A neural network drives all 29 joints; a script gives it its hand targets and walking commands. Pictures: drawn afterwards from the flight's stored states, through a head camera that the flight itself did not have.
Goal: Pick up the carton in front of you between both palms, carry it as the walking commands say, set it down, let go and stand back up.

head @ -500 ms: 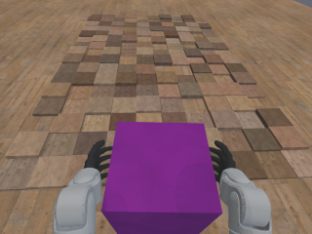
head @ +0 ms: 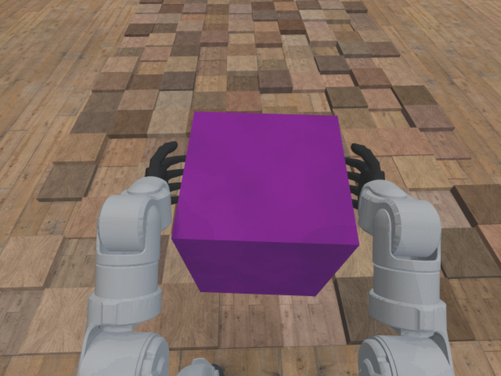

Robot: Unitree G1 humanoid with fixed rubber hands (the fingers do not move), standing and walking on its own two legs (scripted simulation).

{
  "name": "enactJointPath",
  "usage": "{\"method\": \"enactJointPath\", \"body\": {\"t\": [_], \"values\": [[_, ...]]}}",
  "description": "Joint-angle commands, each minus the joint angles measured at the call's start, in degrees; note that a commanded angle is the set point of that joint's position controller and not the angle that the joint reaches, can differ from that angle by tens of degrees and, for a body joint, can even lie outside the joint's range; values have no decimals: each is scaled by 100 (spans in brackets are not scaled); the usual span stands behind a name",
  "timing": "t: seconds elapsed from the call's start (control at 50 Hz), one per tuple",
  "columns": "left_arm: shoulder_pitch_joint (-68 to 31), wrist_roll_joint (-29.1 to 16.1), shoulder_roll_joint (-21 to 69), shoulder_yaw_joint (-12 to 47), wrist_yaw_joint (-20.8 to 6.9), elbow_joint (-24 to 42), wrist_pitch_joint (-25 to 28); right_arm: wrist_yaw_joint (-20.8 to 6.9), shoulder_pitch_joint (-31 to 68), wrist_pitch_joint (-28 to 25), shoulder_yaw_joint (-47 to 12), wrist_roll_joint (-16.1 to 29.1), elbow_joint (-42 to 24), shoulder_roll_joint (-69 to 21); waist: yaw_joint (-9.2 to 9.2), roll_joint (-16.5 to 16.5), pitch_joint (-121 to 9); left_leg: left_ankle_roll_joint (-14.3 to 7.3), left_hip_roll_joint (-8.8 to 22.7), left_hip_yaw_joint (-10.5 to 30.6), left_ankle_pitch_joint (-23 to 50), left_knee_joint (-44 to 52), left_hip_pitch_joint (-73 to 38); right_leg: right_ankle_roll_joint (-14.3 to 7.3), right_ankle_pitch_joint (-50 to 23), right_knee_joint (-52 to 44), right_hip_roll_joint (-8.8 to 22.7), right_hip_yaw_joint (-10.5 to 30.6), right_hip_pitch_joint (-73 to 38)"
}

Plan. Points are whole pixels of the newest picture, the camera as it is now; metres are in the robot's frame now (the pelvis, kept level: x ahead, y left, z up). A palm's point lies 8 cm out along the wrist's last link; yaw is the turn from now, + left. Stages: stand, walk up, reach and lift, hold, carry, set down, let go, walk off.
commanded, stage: carry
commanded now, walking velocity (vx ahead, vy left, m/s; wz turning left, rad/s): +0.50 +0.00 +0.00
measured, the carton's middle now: (261, 213) +0.37 +0.00 +0.07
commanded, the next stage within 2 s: none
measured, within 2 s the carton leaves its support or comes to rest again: neither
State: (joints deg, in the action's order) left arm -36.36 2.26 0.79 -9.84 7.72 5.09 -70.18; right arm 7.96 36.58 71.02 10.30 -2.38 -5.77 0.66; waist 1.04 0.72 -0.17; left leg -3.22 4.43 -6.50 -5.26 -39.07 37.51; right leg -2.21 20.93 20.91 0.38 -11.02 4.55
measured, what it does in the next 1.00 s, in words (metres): walks ahead: left foot, then right foot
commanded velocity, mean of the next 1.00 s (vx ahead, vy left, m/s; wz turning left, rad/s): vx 0.50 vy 0.00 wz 0.00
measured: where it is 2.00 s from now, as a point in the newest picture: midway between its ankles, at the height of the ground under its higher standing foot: (261, 166)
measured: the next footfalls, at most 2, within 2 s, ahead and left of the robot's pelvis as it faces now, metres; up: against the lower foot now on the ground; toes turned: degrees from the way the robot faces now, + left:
left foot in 0.08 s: +0.23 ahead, +0.10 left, +0.00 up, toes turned +6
right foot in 0.50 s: +0.53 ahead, -0.07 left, +0.03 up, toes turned -6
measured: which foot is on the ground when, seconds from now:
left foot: up 0.00-0.06, down 0.08-0.52, up 0.54-0.88, down 0.90-1.00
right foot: down 0.00-0.10, up 0.12-0.48, down 0.50-0.90, up 0.92-1.00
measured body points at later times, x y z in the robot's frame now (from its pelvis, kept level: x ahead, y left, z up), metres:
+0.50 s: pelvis +0.34 +0.01 -0.01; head +0.43 +0.02 +0.43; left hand +0.74 +0.15 +0.11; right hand +0.74 -0.15 +0.11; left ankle +0.19 +0.09 -0.73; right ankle +0.49 -0.06 -0.72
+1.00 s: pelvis +0.66 +0.03 +0.02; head +0.69 +0.03 +0.47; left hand +1.05 +0.17 +0.17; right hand +1.04 -0.13 +0.17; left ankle +0.71 +0.10 -0.71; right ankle +0.53 -0.07 -0.63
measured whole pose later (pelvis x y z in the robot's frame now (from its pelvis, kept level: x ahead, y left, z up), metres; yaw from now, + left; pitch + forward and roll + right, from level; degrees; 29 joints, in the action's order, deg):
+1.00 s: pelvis +0.66 +0.03 +0.02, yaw +0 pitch +4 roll +1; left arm -47.0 3.0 -1.5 -15.3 5.8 -6.8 -75.2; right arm 6.7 46.3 74.7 14.3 -6.2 5.8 -1.0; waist -1.9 -0.6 -1.6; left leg -5.0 -1.3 -7.6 -11.9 -32.9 25.8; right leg -2.3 27.8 62.9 -0.6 -2.1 21.8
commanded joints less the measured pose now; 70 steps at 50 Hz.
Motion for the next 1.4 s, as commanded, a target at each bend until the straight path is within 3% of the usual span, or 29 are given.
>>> {"method": "enactJointPath", "body": {"t": [0.0, 0.04, 0.06, 0.08, 0.1, 0.16, 0.18, 0.32, 0.4, 0.46, 0.48, 0.5, 0.52, 0.54, 0.6, 0.72, 0.82, 0.86, 0.88, 0.9, 0.92, 0.94, 1.0, 1.16, 1.28, 1.3, 1.32, 1.34, 1.38], "values": [[-4525, -2506, 4777, 3586, -1248, 310, -75, -1217, 4507, 45, -3747, 2565, -159, -5128, 128, -914, -1810, -225, -393, -325, 127, 559, -633, -592, -4098, 389, 1183, 390, -1109], [-4967, -2530, 4810, 3422, -1178, 95, -246, -1212, 4704, 187, -3418, 2580, 197, -5068, -352, -516, -2483, -277, -812, -714, 224, 1197, -2570, -265, -4642, 2182, 837, -105, -654], [-5230, -2528, 4795, 3324, -1155, -17, -325, -1219, 4749, 254, -3203, 2555, 363, -5012, -630, 2, -2909, -297, -101, 119, 192, 1103, -3989, -119, -3116, 3396, 680, 74, 439], [-5395, -2572, 4974, 3211, -1135, -225, -430, -1202, 5029, 295, -3004, 2476, 524, -4795, -474, 1386, -3579, -1119, 1544, 3008, 822, 1188, -5535, 86, -291, 4808, -64, 413, 2246], [-5640, -2547, 4915, 3077, -1097, -250, -481, -1199, 5166, 350, -2930, 2561, 650, -4968, -611, 1917, -3764, -1533, 1726, 3924, 812, 1661, -6055, 66, 973, 5977, -444, 940, 3309], [-6150, -2459, 5372, 2788, -984, -224, -574, -1242, 6047, 454, -2787, 2805, 234, -5616, -626, 492, -3116, -1075, 1330, 2484, 2068, 1249, -5521, -147, 390, 5942, 127, 1198, 4159], [-6114, -2338, 5442, 2672, -953, -239, -596, -1257, 6260, 490, -2763, 2825, 108, -5790, -549, 410, -3148, -950, 1247, 2219, 2066, 1297, -5400, -146, 189, 5640, 192, 1191, 4079], [-5006, -1478, 5866, 2612, -912, -493, -439, -1411, 5622, 425, -2839, 2392, 63, -6304, -619, 674, -3012, -860, 960, 1307, 3411, 1291, -5781, -54, -242, 4100, 135, 627, 4621], [-4670, -1452, 5967, 3040, -977, -182, -257, -1526, 5168, 234, -3261, 2376, -149, -6365, -582, 739, -2497, -582, 357, 401, 3903, 1417, -5076, 5, -1447, 1702, -311, -65, 3363], [-4375, -1629, 5904, 3400, -1077, 139, -165, -1519, 4705, 113, -3578, 2289, -318, -6199, -90, 1030, -2811, -205, 369, -57, 5029, 258, -4560, -231, -2375, 561, -604, -355, 1279], [-4392, -1726, 5868, 3503, -1117, 313, -130, -1526, 4689, 75, -3711, 2318, -406, -6125, 220, 832, -3115, -56, 312, -231, 4311, -623, -4020, -278, -2726, 269, -403, -205, 65], [-4440, -1787, 5773, 3555, -1156, 465, -98, -1524, 4830, 62, -3801, 2361, -565, -6058, 290, -181, -3738, 81, 66, 63, 1900, -1827, -2663, -617, -4113, 950, 844, 1304, -1610], [-4368, -1842, 5639, 3568, -1182, 377, -75, -1507, 4682, 101, -3782, 2396, -633, -6039, 386, -1991, -4497, 291, -934, 406, -2220, -3909, -590, -1866, -3969, 731, 2075, 3754, -3387], [-4278, -2074, 5757, 3669, -1224, 587, -99, -1456, 4667, 78, -3757, 2292, -738, -5846, 465, -1574, -4514, 111, -738, 1024, -2419, -4831, 127, -1895, -3204, 657, 2004, 3833, -3483], [-5043, -2647, 5865, 4006, -1294, 1395, -127, -1263, 4751, 38, -3630, 2152, -1092, -5587, 365, -123, -3401, -78, -374, 962, -1882, -3828, 754, -1131, -3345, 536, 1552, 2857, -2469], [-5113, -2876, 5466, 3910, -1342, 1227, -369, -998, 4204, 223, -3309, 1559, -718, -4905, 365, -515, -3256, 107, -351, 519, -1924, -1602, 516, -1219, -3582, 403, 1512, 2251, -2026], [-4901, -2640, 5496, 3530, -1557, -2, -519, -1104, 4357, 397, -3266, 1530, 210, -5104, 277, -996, -2601, 109, -766, -327, -354, 596, -926, -689, -4149, 548, 905, 1006, -1015], [-4885, -2525, 5608, 3364, -1605, -474, -532, -1203, 4434, 432, -3235, 1648, 592, -5322, -20, -837, -2692, -42, -914, -591, 499, 1454, -2319, -399, -4541, 1411, 677, 448, -471], [-4906, -2443, 5641, 3285, -1614, -693, -524, -1262, 4465, 442, -3189, 1732, 753, -5431, -375, -778, -2808, -155, -668, -388, 514, 1352, -3362, -229, -4085, 2030, 630, 386, 249], [-4911, -2369, 5616, 3186, -1618, -931, -522, -1326, 4476, 452, -3094, 1817, 930, -5494, -611, -115, -2999, -333, 420, 1010, 1082, 1107, -4498, -42, -2056, 3150, 444, 457, 1428], [-4813, -2252, 5756, 3074, -1597, -1103, -548, -1357, 4585, 405, -2969, 1808, 1097, -5442, -578, 1398, -3159, -1245, 1588, 3484, 1668, 1433, -5550, 122, 842, 4594, -445, 638, 3210], [-4953, -2191, 5785, 3009, -1554, -1106, -531, -1405, 4653, 391, -3017, 1986, 1101, -5705, -541, 1317, -3132, -1455, 1669, 3670, 1244, 1521, -5605, -7, 1086, 5284, -224, 1139, 3843], [-5223, -2103, 6031, 2860, -1371, -778, -444, -1518, 5514, 299, -3254, 2618, 541, -6452, -507, 250, -2652, -1026, 1287, 2598, 1547, 1706, -4780, -24, 167, 4586, 198, 1238, 3866], [-4647, -1651, 5684, 2878, -955, -28, -329, -1479, 5370, 249, -3371, 2913, -199, -6449, -508, 695, -2700, -792, 835, 1211, 2129, 1782, -4751, 172, -918, 2043, 58, 662, 3240], [-4033, -1680, 5417, 3080, -1104, 307, -514, -1403, 4194, 401, -3378, 2382, -319, -5907, -234, 560, -2910, -15, 317, 93, 2885, 195, -3780, -102, -2490, -50, -178, 69, 270], [-3784, -1704, 5405, 3068, -1167, 278, -555, -1401, 4131, 436, -3407, 2321, -318, -5778, 0, 194, -3134, 100, 241, 82, 1433, -563, -2908, -173, -2710, 150, 536, 801, -782], [-3720, -1600, 5238, 3020, -1205, 241, -566, -1413, 4090, 508, -3422, 2320, -367, -5911, 32, -1179, -3758, 307, -280, 144, -689, -2042, -1178, -917, -3542, 578, 1932, 2910, -2500], [-3477, -1639, 5340, 3011, -1243, 202, -573, -1431, 4006, 554, -3436, 2246, -401, -5875, 158, -1785, -3638, 315, -737, 356, -2538, -3030, 26, -1402, -3419, 237, 2210, 3814, -2836], [-3522, -1818, 5694, 3174, -1356, 732, -586, -1419, 3775, 516, -3501, 2121, -527, -6094, 134, -765, -3187, 178, -294, 741, -2135, -3123, 592, -1064, -3576, 186, 1932, 3101, -2513]]}}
